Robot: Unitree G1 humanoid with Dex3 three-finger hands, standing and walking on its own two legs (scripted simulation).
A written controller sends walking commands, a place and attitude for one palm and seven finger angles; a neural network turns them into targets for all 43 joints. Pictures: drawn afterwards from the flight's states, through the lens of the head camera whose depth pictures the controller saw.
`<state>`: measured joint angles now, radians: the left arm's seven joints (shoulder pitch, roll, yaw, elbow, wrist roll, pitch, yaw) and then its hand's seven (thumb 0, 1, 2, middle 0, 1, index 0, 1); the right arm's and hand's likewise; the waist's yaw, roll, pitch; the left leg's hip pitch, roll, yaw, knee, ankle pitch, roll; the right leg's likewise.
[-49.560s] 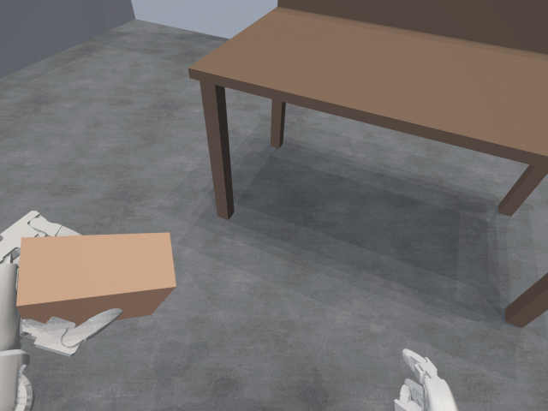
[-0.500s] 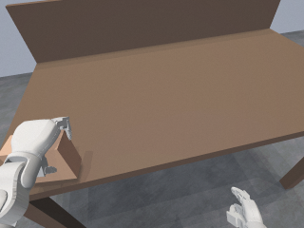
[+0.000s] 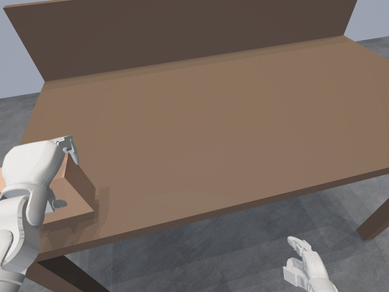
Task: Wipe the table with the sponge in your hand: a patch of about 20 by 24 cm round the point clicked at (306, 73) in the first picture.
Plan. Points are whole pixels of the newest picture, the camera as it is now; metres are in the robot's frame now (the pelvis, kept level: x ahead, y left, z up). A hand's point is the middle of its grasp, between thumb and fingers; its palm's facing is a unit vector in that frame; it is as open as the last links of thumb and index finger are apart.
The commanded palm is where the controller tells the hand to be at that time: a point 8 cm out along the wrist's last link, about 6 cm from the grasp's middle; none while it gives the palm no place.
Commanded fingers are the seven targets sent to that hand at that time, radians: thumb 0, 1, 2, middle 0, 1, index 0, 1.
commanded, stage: lower the sponge onto the table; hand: left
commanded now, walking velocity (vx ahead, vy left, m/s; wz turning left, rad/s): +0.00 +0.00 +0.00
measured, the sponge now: (54, 196) +0.24 +0.35 +0.06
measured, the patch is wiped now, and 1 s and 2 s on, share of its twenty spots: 0.00 0.00 0.00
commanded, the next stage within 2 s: wipe forward along the first lane in 0.88 s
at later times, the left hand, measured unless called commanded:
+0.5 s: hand (58, 191) +0.24 +0.33 +0.09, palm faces -0.01 -0.07 -1.00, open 10.3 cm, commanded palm +0.21 +0.31 +0.15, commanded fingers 0.00 0.10 1.30 -1.20 -1.60 -1.20 -1.60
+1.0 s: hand (62, 192) +0.24 +0.33 +0.08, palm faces -0.03 -0.05 -1.00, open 10.3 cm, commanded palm +0.22 +0.32 +0.13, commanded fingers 0.00 0.10 1.30 -1.20 -1.60 -1.20 -1.60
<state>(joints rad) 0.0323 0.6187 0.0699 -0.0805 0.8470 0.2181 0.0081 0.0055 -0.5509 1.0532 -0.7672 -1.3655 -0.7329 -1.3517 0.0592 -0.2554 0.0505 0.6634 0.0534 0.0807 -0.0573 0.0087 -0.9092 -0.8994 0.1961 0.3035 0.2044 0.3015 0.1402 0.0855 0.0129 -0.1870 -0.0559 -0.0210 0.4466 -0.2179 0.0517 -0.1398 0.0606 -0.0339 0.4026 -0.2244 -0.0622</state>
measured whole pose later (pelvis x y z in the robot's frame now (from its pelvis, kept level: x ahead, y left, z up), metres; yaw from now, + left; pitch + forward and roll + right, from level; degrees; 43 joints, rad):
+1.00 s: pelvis +0.01 -0.01 +0.00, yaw +0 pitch +0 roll +0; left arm 0.12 0.60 0.10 0.03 0.85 0.21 0.00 0.00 -0.55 1.06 -0.75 -1.38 -0.72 -1.36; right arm 0.09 -0.28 0.03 0.66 0.06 0.10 -0.06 0.01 -0.91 -0.90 0.20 0.30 0.20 0.30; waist 0.10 0.09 -0.03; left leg -0.25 -0.04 -0.02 0.50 -0.25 0.04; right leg -0.20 0.08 -0.04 0.45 -0.25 -0.08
